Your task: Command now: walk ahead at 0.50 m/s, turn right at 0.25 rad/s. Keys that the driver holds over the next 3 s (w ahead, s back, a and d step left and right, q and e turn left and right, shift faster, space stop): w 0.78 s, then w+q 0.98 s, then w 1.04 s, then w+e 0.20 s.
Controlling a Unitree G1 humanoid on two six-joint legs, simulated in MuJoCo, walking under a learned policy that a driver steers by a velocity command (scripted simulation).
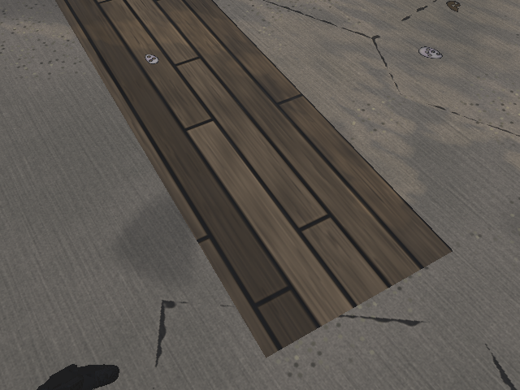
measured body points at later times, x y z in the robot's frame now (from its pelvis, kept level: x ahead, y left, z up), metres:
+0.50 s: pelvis +0.28 -0.03 +0.00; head +0.31 -0.03 +0.45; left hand +0.31 +0.26 -0.12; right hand +0.48 -0.27 -0.09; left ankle +0.47 +0.12 -0.70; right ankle +0.18 -0.13 -0.74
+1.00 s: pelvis +0.55 +0.00 +0.01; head +0.58 +0.01 +0.46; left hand +0.77 +0.25 -0.08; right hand +0.56 -0.28 -0.12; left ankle +0.48 +0.11 -0.74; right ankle +0.73 -0.16 -0.70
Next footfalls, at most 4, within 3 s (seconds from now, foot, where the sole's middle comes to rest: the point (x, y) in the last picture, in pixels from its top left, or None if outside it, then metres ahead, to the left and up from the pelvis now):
0.08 right None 0.22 -0.13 -0.77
0.60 left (208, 372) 0.52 0.11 -0.77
1.10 right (288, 269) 0.79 -0.13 -0.77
1.62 left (173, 224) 0.98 0.20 -0.77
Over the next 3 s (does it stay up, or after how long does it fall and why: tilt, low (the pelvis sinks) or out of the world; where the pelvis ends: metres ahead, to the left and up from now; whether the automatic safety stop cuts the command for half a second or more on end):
stays up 1.51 0.47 0.01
